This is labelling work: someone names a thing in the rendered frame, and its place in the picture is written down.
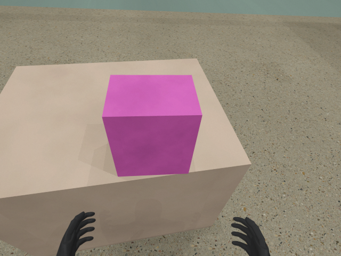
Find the carton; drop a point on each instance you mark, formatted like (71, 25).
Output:
(152, 123)

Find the pedestal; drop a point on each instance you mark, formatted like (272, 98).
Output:
(56, 162)

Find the left robot hand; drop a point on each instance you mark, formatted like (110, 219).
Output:
(70, 241)

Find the right robot hand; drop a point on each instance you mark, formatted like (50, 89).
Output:
(256, 245)

